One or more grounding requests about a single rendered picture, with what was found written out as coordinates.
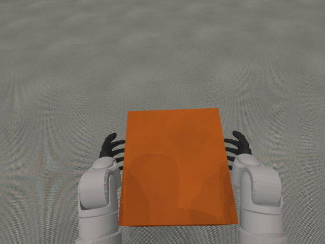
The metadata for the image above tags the right robot hand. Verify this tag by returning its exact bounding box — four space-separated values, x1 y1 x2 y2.
224 131 252 170

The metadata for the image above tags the left robot forearm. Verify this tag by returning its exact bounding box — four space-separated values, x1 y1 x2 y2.
75 157 122 244

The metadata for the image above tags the left robot hand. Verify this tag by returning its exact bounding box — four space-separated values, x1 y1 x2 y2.
99 133 125 171

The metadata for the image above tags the right robot forearm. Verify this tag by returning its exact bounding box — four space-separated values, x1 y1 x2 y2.
231 154 289 244

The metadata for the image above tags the carton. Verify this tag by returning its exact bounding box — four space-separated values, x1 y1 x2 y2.
118 108 238 227

